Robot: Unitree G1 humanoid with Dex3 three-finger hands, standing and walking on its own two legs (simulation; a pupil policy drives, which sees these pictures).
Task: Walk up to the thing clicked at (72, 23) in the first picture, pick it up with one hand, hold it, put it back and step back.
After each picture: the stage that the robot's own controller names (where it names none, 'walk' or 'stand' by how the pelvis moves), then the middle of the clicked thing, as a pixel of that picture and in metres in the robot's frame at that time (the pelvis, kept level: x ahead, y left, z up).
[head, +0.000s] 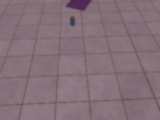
stand; (72, 21) +1.85 +0.10 -0.72
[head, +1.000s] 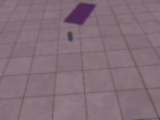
walk; (70, 36) +1.71 +0.23 -0.72
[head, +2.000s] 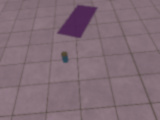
walk; (64, 57) +1.17 +0.26 -0.72
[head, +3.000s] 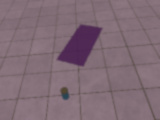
walk; (64, 93) +0.79 +0.22 -0.72
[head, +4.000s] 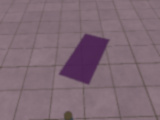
walk; (68, 118) +0.55 +0.14 -0.71
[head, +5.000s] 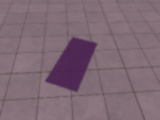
stand; out of the picture +0.45 +0.17 -0.71
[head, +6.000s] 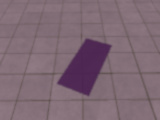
stand; out of the picture +0.41 +0.13 -0.72
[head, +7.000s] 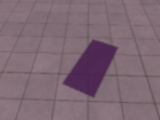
stand; out of the picture +0.40 +0.10 -0.72
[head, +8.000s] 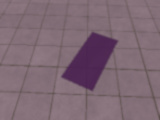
stand; out of the picture +0.41 +0.10 -0.71
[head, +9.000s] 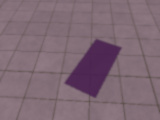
stand; out of the picture +0.40 +0.10 -0.72
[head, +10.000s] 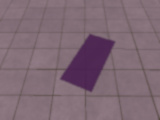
stand; out of the picture +0.42 +0.11 -0.72
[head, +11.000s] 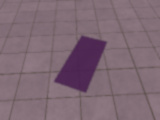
stand; out of the picture +0.42 +0.14 -0.72
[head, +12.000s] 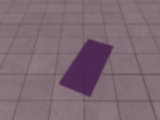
stand; out of the picture +0.41 +0.12 -0.72
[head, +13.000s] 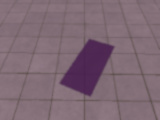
stand; out of the picture +0.41 +0.12 -0.72
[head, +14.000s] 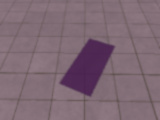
go down; out of the picture +0.41 +0.12 -0.72
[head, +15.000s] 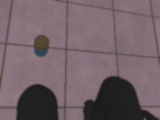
go down; (41, 46) +0.53 +0.10 -0.32
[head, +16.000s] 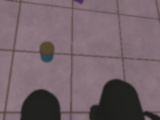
approach; (47, 52) +0.53 +0.08 -0.32
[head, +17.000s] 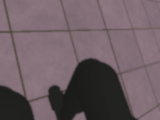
close in; out of the picture +0.54 +0.14 -0.24
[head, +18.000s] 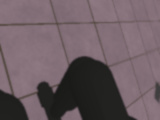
close; out of the picture +0.54 +0.16 -0.25
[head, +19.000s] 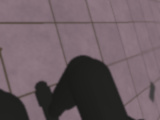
close; out of the picture +0.47 +0.08 -0.28
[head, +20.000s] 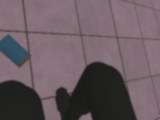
lift; (14, 51) +0.46 +0.07 -0.29
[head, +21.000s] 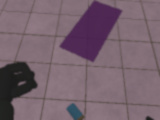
lift; (75, 112) +0.41 +0.02 -0.59
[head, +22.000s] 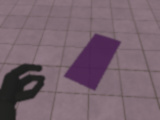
go down; out of the picture +0.37 +0.02 -0.71
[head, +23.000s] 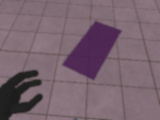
go down; out of the picture +0.38 +0.02 -0.68
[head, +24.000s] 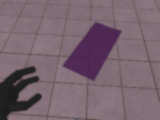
stand; out of the picture +0.39 +0.01 -0.68
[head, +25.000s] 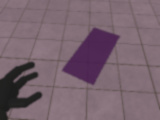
stand; out of the picture +0.39 +0.00 -0.68
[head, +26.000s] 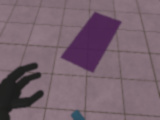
stand; (79, 119) +0.40 +0.00 -0.66
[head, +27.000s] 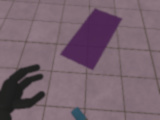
stand; (79, 116) +0.40 +0.00 -0.65
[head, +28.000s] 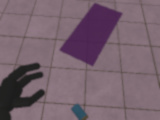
stand; (79, 112) +0.40 -0.01 -0.64
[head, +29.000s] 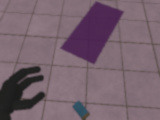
hold; (81, 110) +0.42 -0.01 -0.62
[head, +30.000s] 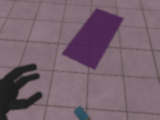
close; (82, 115) +0.41 -0.02 -0.64
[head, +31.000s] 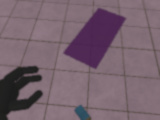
close; (82, 114) +0.42 -0.02 -0.63
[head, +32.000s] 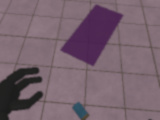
close; (80, 111) +0.42 -0.02 -0.63
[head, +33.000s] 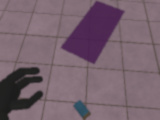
close; (82, 109) +0.42 -0.02 -0.62
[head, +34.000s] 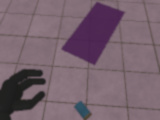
close; (82, 110) +0.42 -0.02 -0.62
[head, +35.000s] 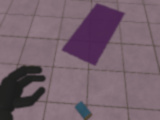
close; (83, 110) +0.42 -0.02 -0.62
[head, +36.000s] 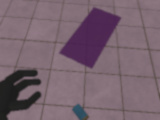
close; (80, 113) +0.42 -0.02 -0.65
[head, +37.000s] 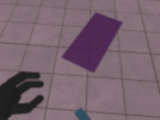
close; (82, 117) +0.42 -0.03 -0.65
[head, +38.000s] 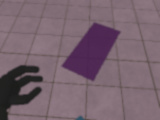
close; out of the picture +0.41 -0.02 -0.68
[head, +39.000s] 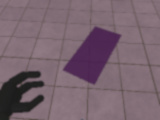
close; out of the picture +0.41 -0.02 -0.69
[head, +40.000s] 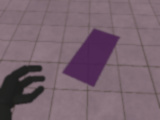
close; out of the picture +0.40 -0.02 -0.70
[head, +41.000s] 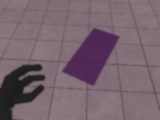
close; out of the picture +0.41 -0.03 -0.70
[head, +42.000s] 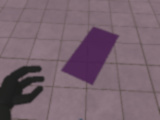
close; out of the picture +0.41 -0.03 -0.70
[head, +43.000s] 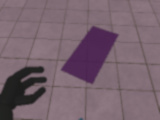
close; out of the picture +0.41 -0.02 -0.70
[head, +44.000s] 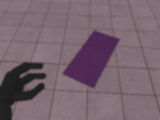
close; out of the picture +0.41 -0.03 -0.70
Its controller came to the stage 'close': yes
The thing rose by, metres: 0.01
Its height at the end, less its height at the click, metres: -0.02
